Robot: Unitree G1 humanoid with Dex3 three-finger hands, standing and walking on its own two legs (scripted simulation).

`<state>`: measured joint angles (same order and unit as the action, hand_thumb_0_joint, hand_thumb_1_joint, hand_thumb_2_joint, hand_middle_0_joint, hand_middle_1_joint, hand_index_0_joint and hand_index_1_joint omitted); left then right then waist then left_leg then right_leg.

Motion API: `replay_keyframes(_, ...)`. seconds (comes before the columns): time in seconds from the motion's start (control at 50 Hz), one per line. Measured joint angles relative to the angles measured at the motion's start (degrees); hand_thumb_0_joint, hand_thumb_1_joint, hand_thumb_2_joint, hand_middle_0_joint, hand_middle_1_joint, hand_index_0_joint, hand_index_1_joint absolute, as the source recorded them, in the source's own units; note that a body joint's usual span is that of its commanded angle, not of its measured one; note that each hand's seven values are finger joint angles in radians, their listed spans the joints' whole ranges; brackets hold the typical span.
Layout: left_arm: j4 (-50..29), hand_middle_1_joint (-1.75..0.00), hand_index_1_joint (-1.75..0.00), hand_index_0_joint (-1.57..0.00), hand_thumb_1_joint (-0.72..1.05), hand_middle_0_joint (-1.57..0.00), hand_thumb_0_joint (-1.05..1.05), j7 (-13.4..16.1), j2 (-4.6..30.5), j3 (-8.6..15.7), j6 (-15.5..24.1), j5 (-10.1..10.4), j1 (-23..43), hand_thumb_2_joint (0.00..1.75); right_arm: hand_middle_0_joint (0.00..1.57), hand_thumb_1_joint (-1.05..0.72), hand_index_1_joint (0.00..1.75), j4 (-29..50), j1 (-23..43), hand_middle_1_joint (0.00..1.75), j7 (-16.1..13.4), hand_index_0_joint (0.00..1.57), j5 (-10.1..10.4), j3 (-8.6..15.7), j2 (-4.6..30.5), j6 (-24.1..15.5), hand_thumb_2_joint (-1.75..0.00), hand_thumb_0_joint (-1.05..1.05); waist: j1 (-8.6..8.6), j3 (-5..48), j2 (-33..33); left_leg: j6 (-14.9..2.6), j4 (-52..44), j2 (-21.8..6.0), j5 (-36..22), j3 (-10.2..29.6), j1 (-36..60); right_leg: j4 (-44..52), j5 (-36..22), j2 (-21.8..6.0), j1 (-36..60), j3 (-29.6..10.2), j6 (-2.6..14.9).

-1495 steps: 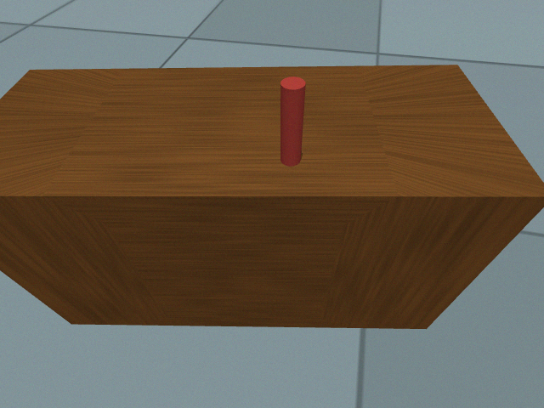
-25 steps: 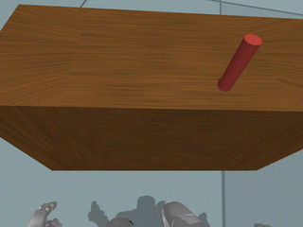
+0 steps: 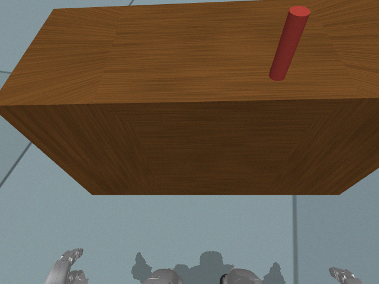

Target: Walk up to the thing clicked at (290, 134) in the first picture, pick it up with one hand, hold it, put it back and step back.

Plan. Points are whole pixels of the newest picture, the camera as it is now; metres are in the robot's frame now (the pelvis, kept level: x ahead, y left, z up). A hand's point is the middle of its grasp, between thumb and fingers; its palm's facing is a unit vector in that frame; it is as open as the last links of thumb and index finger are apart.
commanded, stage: step back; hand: right
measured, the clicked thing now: (286, 47) +0.66 -0.24 +0.08
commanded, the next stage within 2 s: none
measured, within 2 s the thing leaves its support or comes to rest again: neither
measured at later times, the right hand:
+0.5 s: hand out of the picture -0.02 -0.30 -0.15, palm faces +0.01 +0.91 -0.41, open 7.3 cm
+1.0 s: hand out of the picture -0.20 -0.30 -0.14, palm faces -0.06 +0.91 -0.42, open 7.4 cm
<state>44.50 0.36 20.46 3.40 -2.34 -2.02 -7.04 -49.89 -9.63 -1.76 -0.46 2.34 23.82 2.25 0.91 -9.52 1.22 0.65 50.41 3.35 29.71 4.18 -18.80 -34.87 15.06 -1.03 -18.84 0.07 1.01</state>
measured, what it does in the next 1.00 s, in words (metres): walks backwards: left foot, then right foot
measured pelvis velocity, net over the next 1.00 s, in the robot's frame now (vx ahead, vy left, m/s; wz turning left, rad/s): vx -0.32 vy -0.03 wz -0.02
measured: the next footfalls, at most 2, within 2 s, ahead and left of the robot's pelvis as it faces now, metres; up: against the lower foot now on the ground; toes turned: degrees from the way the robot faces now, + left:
left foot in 0.06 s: +0.00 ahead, +0.12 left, +0.00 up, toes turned -1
right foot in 0.42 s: -0.13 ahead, -0.15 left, +0.00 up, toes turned +0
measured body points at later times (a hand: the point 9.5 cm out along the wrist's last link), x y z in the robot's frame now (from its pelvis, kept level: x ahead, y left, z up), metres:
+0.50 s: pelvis -0.15 -0.03 -0.01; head -0.10 -0.04 +0.44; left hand -0.07 +0.29 -0.12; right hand -0.03 -0.35 -0.12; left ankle -0.08 +0.12 -0.70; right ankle -0.17 -0.15 -0.73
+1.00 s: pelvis -0.32 -0.03 +0.00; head -0.26 -0.02 +0.44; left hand -0.22 +0.29 -0.12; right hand -0.20 -0.34 -0.11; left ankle -0.25 +0.09 -0.73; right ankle -0.37 -0.17 -0.67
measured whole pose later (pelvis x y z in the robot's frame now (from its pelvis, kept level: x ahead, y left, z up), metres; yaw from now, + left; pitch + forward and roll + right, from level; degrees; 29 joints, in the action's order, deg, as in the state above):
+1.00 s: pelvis -0.32 -0.03 +0.00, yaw -1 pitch -2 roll -1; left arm 48.2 0.1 22.8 3.9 -3.8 -1.0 -9.1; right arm -47.9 -6.8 -0.7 -2.4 1.9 21.4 2.3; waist 1.2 -9.2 -0.5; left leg -1.0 33.5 -2.2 11.4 -0.4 -20.3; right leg -58.5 30.1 3.6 -20.4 -5.1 -1.0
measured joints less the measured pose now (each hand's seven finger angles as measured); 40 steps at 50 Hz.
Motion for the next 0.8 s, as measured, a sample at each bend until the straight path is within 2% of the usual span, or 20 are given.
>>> replay_keyframes(0.06,-1.3,-0.3,-0.3,-0.21,0.9,-0.21,0.0,-0.2,1.1,-0.2,-0.4,0.6,1.1,0.9,0.2,-0.91,0.3,-0.1,-0.3,0.3,0.4,0.2,-0.5,0.3,-0.4,-0.7,-0.9,0.0,-0.54,-0.6,-1.0,-1.04,-13.8,-1.6,-8.4,-2.2,5.0,-3.7,0.5,-0.8,-3.0,1.1,-0.79)
replay_keyframes(0.08,-1.2,-0.3,-0.3,-0.21,0.9,-0.21,0.0,-0.2,1.7,-0.1,-0.8,0.7,1.6,0.9,0.2,-0.91,0.3,-0.4,0.0,0.3,0.4,0.2,-0.9,0.4,-1.1,-0.9,-0.9,0.0,-0.27,-1.4,-2.7,-1.42,-14.5,-0.6,-9.8,-2.9,5.3,-5.1,0.6,-1.8,-3.7,0.4,-0.89)
replay_keyframes(0.1,-0.8,-0.3,-0.3,-0.21,0.91,-0.21,0.0,-0.1,1.9,0.1,-1.1,0.9,1.8,0.9,0.2,-0.91,0.3,-0.6,0.2,0.3,0.8,0.2,-1.2,0.3,-1.7,-0.9,-0.9,0.0,0.13,-1.8,-3.6,-1.66,-14.0,-0.5,-9.8,-3.6,5.0,-7.0,3.9,-1.1,-4.6,-1.1,-0.56)
replay_keyframes(0.14,0.4,-0.3,-0.3,-0.2,0.91,-0.21,0.0,0.1,1.8,0.4,-1.9,0.8,1.6,0.9,0.2,-0.91,0.3,-0.4,0.1,0.3,1.4,0.2,-1.5,-0.1,-2.2,-1.0,-0.9,0.0,-0.63,-1.6,-3.0,-1.96,-13.6,-1.7,-10.1,-2.9,4.0,-16.4,13.0,3.3,-6.7,-4.7,-0.17)
replay_keyframes(0.16,1.0,-0.3,-0.3,-0.2,0.91,-0.21,0.0,0.2,2.0,0.6,-2.2,0.9,1.3,0.9,0.2,-0.9,0.3,-0.4,0.0,0.3,1.4,0.2,-1.5,-0.3,-2.6,-1.2,-0.9,0.0,-0.94,-1.3,-3.0,-1.91,-14.3,-2.2,-10.9,-2.6,3.8,-21.7,14.8,5.2,-7.7,-6.3,0.03)
replay_keyframes(0.2,1.6,-0.3,-0.3,-0.2,0.91,-0.21,0.0,0.2,2.2,0.9,-2.3,1.3,0.5,0.9,0.2,-0.9,0.3,-0.2,-0.1,0.3,1.2,0.21,-1.4,-0.6,-3.1,-1.1,-0.9,0.0,-0.81,-0.5,-3.2,-1.74,-16.1,-3.1,-12.7,-2.6,3.6,-29.8,15.2,7.6,-8.7,-7.9,0.01)
replay_keyframes(0.24,1.8,-0.3,-0.29,-0.2,0.91,-0.21,0.0,0.0,2.3,1.3,-1.9,1.3,-0.7,0.9,0.21,-0.9,0.31,0.3,0.3,0.31,1.0,0.21,-1.5,-0.6,-3.2,-1.0,-0.9,0.0,-0.39,-0.2,-3.2,-1.72,-17.2,-4.0,-14.1,-2.9,3.0,-32.8,14.9,8.0,-8.0,-8.0,-0.74)
replay_keyframes(0.32,2.4,-0.3,-0.29,-0.2,0.91,-0.21,0.0,-0.3,2.5,1.5,-1.8,0.9,-2.5,0.9,0.21,-0.9,0.31,2.3,1.8,0.31,0.6,0.21,-1.5,-0.2,-2.8,-1.1,-0.9,0.0,0.14,-0.5,-2.6,-1.42,-16.8,-5.6,-15.9,-3.8,0.7,-25.7,15.3,5.7,-3.0,-7.0,-2.24)
replay_keyframes(0.36,2.9,-0.3,-0.29,-0.2,0.91,-0.21,0.0,-0.5,2.6,1.4,-1.5,0.9,-3.1,0.9,0.21,-0.9,0.31,3.4,2.7,0.31,0.7,0.21,-1.6,-0.2,-2.2,-1.0,-0.9,0.0,0.31,-0.6,-2.2,-0.84,-15.6,-6.3,-16.4,-4.2,-1.1,-17.7,14.2,3.8,0.3,-5.6,-2.15)
replay_keyframes(0.4,3.6,-0.3,-0.29,-0.2,0.91,-0.21,0.0,-0.7,2.6,1.3,-1.0,0.7,-3.6,0.9,0.21,-0.9,0.31,4.1,3.5,0.31,0.9,0.21,-1.4,-0.1,-1.4,-0.6,-0.9,0.0,0.5,-0.5,-1.6,0.04,-13.5,-7.0,-16.6,-4.4,-3.3,-7.4,9.8,2.4,4.2,-3.9,-1.45)
replay_keyframes(0.44,4.7,-0.3,-0.29,-0.2,0.91,-0.21,0.0,-0.8,1.7,1.3,-0.3,0.2,-3.7,0.9,0.21,-0.9,0.31,4.1,4.4,0.31,0.9,0.21,-1.0,0.2,-0.2,0.0,-0.9,0.0,0.25,-0.6,0.7,0.48,-10.7,-8.3,-16.5,-3.3,-5.8,-1.7,7.4,3.1,6.3,-2.2,-1.15)
replay_keyframes(0.46,5.0,-0.3,-0.29,-0.2,0.91,-0.21,0.0,-1.0,1.1,1.1,-0.3,0.0,-3.9,0.9,0.2,-0.9,0.31,3.7,4.6,0.31,0.7,0.21,-0.7,0.5,0.2,0.4,-0.9,0.0,-0.26,-0.7,1.8,0.01,-8.7,-7.4,-12.8,-1.2,-6.9,-2.4,7.2,3.4,5.8,-1.3,-0.98)
replay_keyframes(0.5,4.8,-0.3,-0.3,-0.2,0.91,-0.21,0.0,-1.3,0.6,0.5,-0.2,-0.2,-4.7,0.9,0.2,-0.9,0.3,2.7,4.2,0.3,0.2,0.2,-0.3,0.8,0.0,1.2,-0.9,0.0,0.7,0.2,0.9,-0.31,0.7,-2.8,-3.9,1.5,-9.5,-3.7,6.6,2.1,3.8,-2.2,-0.46)
replay_keyframes(0.54,4.8,-0.3,-0.3,-0.21,0.91,-0.21,0.0,-1.1,0.0,0.1,-0.3,-0.2,-5.2,0.9,0.2,-0.9,0.3,2.2,3.2,0.3,0.2,0.2,0.2,0.7,0.3,1.2,-0.9,0.0,1.14,0.8,0.5,-0.65,9.5,0.9,-2.0,3.0,-10.7,-2.8,5.0,0.9,3.1,-2.7,-0.36)
replay_keyframes(0.58,4.5,-0.3,-0.3,-0.21,0.91,-0.21,0.0,-0.7,-0.2,0.1,-0.4,-0.4,-5.0,0.9,0.2,-0.91,0.3,2.0,1.9,0.3,0.1,0.2,0.3,0.6,0.5,0.7,-0.9,0.0,0.94,1.3,0.5,-0.5,13.3,2.3,-1.6,2.9,-10.1,-2.0,3.5,0.1,2.2,-2.5,-0.4)
replay_keyframes(0.64,3.0,-0.3,-0.3,-0.21,0.9,-0.21,0.0,-0.1,0.2,0.1,-0.3,-0.6,-3.8,0.9,0.2,-0.91,0.3,1.5,0.3,0.3,0.0,0.2,0.0,0.4,0.3,0.6,-0.9,0.0,0.59,1.1,0.5,-0.02,10.3,1.8,0.0,1.6,-6.3,-1.9,2.0,-0.4,0.6,-1.4,-0.55)
replay_keyframes(0.7,1.0,-0.3,-0.3,-0.21,0.9,-0.21,0.0,0.4,1.1,0.1,0.0,-0.3,-1.9,0.9,0.2,-0.91,0.3,0.9,-0.6,0.3,0.3,0.2,-0.4,0.3,-0.3,0.6,-0.9,0.0,0.21,0.3,0.1,-0.17,-0.1,-0.1,-0.1,-0.8,-1.0,-3.2,1.0,-1.1,-1.6,0.1,-0.92)
replay_keyframes(0.74,0.1,-0.3,-0.3,-0.21,0.9,-0.21,0.0,0.5,1.9,-0.1,-0.3,0.1,-0.5,0.9,0.2,-0.91,0.3,0.6,-1.1,0.3,0.6,0.2,-0.7,0.3,-0.8,0.2,-0.9,0.0,-0.26,-0.1,-0.6,-0.86,-10.8,-1.1,-6.1,-2.5,3.3,-5.5,1.0,-1.8,-3.8,1.0,-1.39)
replay_keyframes(0.76,0.0,-0.3,-0.3,-0.21,0.9,-0.21,0.0,0.5,2.6,0.0,-0.6,0.4,0.4,0.9,0.2,-0.91,0.3,0.1,-0.8,0.3,0.6,0.2,-1.0,0.4,-1.6,0.0,-0.9,0.0,-0.12,-0.9,-2.2,-1.33,-12.7,-0.2,-9.1,-3.3,3.9,-7.0,1.1,-2.9,-4.7,0.5,-1.57)
replay_keyframes(0.8,0.5,-0.3,-0.3,-0.21,0.91,-0.21,0.0,0.8,2.7,0.2,-1.2,0.7,1.3,0.9,0.2,-0.91,0.3,-0.2,-0.3,0.3,1.3,0.2,-1.4,-0.1,-2.5,0.1,-0.9,0.0,0.33,-1.8,-3.4,-2.01,-12.0,-0.2,-10.0,-4.2,3.1,-12.7,8.8,-0.7,-6.7,-2.9,-0.84)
